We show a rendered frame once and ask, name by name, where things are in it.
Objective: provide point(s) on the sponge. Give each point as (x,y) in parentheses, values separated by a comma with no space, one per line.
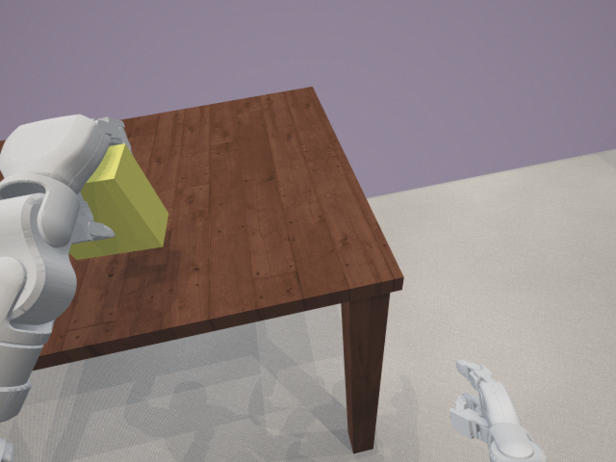
(120,196)

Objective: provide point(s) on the robot right forearm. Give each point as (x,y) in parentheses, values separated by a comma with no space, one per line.
(508,442)

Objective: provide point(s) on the table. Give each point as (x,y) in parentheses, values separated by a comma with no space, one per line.
(266,218)

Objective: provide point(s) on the right robot hand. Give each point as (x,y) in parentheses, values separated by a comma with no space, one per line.
(473,415)

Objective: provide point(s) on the robot left forearm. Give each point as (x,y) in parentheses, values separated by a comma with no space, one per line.
(37,281)

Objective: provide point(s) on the left robot hand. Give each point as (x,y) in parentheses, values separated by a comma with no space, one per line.
(68,149)

